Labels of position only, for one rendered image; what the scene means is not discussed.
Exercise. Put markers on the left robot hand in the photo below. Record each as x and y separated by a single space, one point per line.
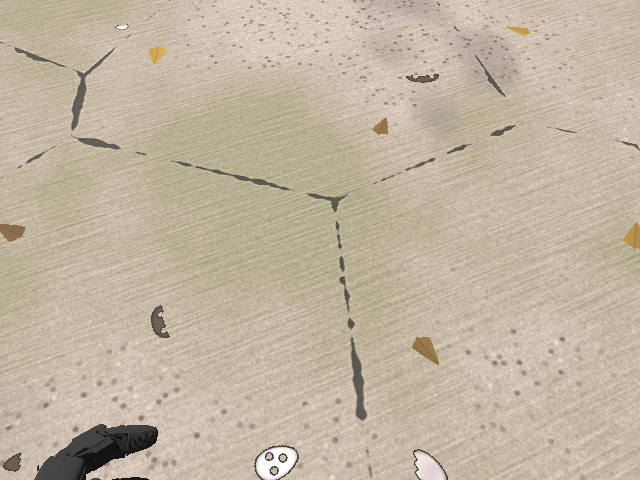
94 448

